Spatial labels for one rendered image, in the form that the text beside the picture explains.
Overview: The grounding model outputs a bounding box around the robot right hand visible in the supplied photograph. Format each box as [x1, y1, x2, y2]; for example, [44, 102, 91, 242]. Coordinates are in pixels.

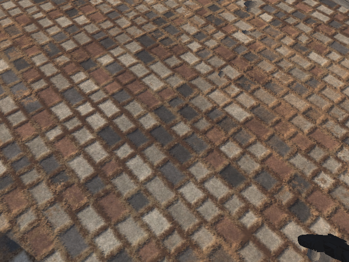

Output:
[298, 234, 349, 262]

